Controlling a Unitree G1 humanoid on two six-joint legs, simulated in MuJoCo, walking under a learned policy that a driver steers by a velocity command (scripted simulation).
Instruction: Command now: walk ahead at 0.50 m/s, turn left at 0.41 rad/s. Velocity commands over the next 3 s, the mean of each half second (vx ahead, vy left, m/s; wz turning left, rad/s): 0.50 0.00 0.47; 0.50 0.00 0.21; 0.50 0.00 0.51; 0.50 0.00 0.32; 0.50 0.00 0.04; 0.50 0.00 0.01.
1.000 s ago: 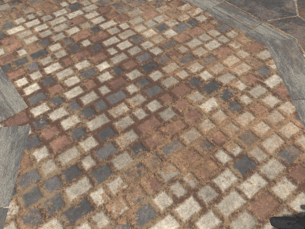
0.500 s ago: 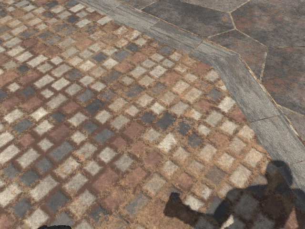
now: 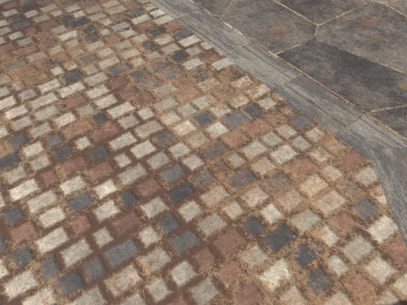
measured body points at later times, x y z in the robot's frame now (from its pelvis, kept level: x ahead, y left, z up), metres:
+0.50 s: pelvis +0.28 +0.06 +0.00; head +0.31 +0.08 +0.45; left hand +0.40 +0.36 -0.09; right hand +0.43 -0.19 -0.10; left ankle +0.23 +0.13 -0.74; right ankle +0.49 -0.08 -0.68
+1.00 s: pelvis +0.56 +0.08 +0.00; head +0.59 +0.07 +0.45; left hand +0.50 +0.35 -0.12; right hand +0.81 -0.11 -0.10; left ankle +0.63 +0.29 -0.67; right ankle +0.56 -0.02 -0.74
